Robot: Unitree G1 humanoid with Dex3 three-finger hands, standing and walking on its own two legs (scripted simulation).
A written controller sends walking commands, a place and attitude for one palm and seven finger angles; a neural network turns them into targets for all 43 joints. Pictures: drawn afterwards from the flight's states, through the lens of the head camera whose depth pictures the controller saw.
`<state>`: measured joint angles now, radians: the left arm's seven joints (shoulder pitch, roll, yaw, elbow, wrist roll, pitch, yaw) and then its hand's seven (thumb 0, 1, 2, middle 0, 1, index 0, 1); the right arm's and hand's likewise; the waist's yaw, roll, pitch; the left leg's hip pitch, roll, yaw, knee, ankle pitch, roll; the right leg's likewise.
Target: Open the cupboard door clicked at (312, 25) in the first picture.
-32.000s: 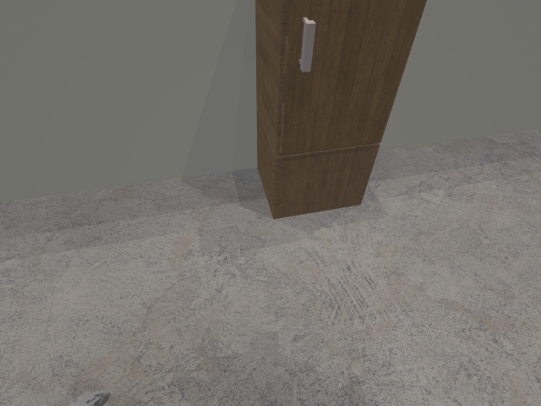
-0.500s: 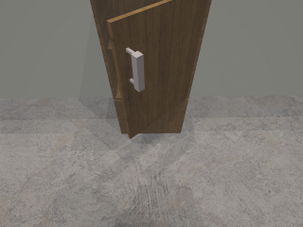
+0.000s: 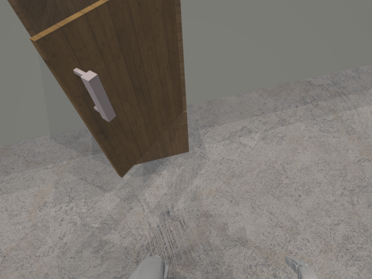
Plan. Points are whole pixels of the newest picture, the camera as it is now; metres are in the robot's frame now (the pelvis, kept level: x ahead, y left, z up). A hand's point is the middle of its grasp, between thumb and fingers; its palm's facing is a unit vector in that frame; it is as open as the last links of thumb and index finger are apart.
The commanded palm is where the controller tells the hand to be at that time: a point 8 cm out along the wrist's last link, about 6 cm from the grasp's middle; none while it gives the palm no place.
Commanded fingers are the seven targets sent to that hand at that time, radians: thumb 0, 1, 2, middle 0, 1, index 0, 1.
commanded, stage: walk to a spot facing it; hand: left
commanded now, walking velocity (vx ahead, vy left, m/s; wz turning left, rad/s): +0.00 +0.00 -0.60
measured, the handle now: (94, 95) +0.49 +0.28 +0.08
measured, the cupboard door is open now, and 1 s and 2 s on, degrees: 40 40 40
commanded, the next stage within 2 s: none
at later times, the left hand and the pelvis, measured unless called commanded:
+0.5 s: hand (91, 260) +0.16 +0.27 -0.18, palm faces -0.23 -0.95 -0.22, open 7.4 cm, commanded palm none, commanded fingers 0.00 0.90 0.90 -0.20 -0.30 -0.20 -0.30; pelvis +0.02 +0.08 +0.00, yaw -18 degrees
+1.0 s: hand (147, 242) +0.21 +0.13 -0.16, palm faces -0.57 -0.79 -0.24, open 7.4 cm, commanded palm none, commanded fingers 0.00 0.90 0.90 -0.20 -0.30 -0.20 -0.30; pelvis +0.02 +0.03 +0.00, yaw -37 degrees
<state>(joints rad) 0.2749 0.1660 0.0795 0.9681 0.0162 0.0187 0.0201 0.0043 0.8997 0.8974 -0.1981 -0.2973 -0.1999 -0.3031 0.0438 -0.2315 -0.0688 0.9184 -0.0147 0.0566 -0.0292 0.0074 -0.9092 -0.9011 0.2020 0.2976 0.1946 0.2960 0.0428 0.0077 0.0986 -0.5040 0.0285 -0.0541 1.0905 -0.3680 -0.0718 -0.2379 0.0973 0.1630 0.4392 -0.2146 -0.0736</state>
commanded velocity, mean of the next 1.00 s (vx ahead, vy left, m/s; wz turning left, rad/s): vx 0.00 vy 0.00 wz -0.60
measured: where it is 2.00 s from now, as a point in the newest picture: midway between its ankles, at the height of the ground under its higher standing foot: (240, 268)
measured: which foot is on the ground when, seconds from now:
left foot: up 0.00-0.24, down 0.26-0.72, up 0.74-1.00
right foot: down 0.00-0.26, up 0.28-0.70, down 0.72-1.00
